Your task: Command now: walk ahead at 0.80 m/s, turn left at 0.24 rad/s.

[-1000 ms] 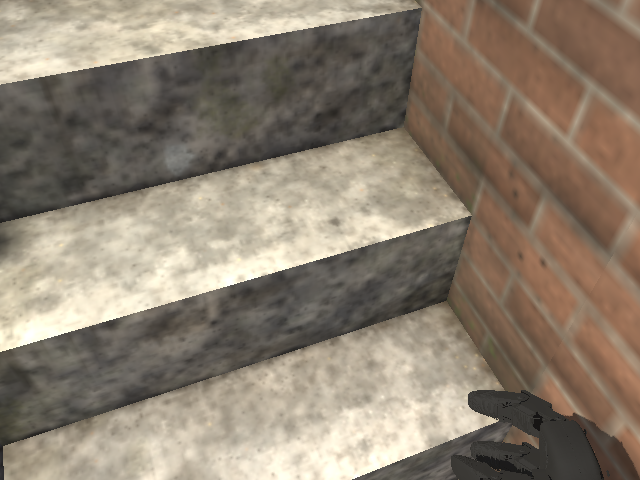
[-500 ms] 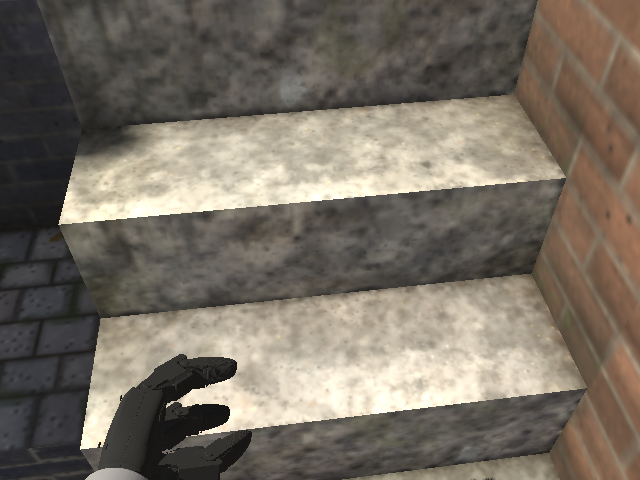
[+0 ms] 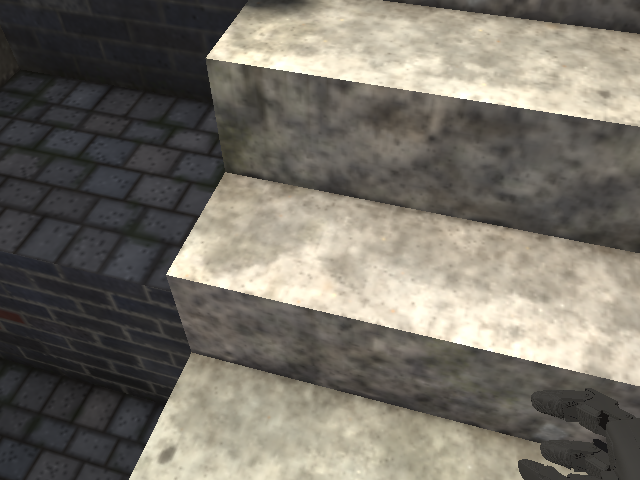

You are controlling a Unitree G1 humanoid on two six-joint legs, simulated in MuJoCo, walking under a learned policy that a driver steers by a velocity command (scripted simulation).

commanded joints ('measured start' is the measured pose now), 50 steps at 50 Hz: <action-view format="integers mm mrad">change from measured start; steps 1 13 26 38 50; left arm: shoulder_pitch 260 216 -148 364 -393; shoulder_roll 0 78 -116 -70 190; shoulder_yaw -10 15 -9 58 55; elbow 164 99 -171 74 -139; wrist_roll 50 -60 -26 61 100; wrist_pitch -40 -87 35 69 -13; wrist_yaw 12 80 -2 -140 -63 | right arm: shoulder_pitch -71 -164 167 -220 392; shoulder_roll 159 -30 -89 -272 -108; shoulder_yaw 10 31 -40 -25 19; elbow -63 -159 323 113 66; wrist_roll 28 67 43 -33 104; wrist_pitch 0 21 -132 -33 -9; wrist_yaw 20 73 38 34 73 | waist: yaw -34 -56 -7 235 -221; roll -46 -125 51 73 85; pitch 81 -147 83 -8 -175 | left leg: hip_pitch -524 800 428 227 151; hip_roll -239 -28 496 432 248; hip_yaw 66 275 52 409 21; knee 1060 -31 -1115 -569 175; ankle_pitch -218 -77 87 754 188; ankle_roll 17 107 28 -22 -194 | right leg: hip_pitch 404 -357 -944 41 -151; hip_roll -142 -113 131 160 -176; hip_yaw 113 156 254 103 -18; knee -81 197 1850 34 27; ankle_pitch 792 2208 -411 105 11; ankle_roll -27 69 8 34 -52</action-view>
